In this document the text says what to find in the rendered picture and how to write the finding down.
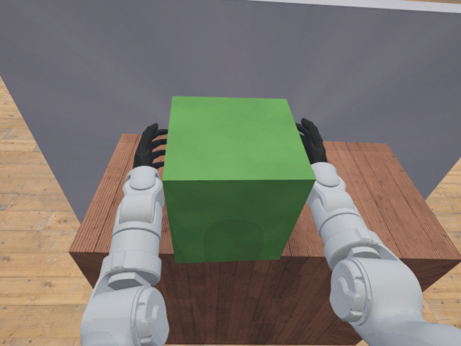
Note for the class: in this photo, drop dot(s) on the pedestal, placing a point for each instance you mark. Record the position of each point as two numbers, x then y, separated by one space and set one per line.
275 302

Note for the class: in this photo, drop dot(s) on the robot left hand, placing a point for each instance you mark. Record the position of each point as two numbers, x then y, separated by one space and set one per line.
144 155

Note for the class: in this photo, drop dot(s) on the right robot upper arm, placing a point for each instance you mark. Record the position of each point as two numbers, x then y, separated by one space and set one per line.
382 301

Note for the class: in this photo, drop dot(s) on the robot left forearm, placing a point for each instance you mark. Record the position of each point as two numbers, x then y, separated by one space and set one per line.
133 257

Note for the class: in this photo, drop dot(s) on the robot right hand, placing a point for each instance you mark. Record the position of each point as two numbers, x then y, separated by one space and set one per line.
312 141

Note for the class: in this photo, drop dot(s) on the left robot upper arm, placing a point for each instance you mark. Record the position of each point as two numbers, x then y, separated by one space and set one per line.
127 317

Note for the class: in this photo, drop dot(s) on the robot right forearm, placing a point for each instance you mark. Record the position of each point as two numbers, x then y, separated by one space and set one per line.
338 221

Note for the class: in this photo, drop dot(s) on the carton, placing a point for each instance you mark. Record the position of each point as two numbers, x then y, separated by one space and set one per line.
236 178

